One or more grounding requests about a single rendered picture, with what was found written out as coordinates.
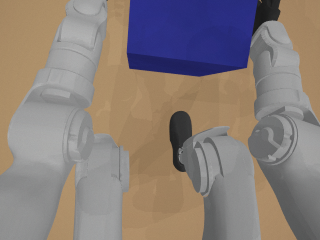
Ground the left robot thigh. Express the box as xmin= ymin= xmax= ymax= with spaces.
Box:
xmin=73 ymin=142 xmax=130 ymax=240

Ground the right robot shin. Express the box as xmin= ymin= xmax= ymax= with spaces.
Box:
xmin=178 ymin=126 xmax=255 ymax=179

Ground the right robot upper arm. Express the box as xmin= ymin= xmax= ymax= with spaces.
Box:
xmin=248 ymin=114 xmax=320 ymax=240

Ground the left robot upper arm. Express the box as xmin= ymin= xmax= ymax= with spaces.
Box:
xmin=0 ymin=101 xmax=95 ymax=240

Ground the robot left forearm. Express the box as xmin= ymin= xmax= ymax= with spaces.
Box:
xmin=7 ymin=0 xmax=108 ymax=150

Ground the carton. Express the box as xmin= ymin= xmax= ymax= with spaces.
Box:
xmin=126 ymin=0 xmax=258 ymax=77

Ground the robot right forearm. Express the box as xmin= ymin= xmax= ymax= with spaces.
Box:
xmin=249 ymin=20 xmax=320 ymax=127

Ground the right robot hand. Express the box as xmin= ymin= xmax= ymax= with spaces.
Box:
xmin=252 ymin=0 xmax=281 ymax=36

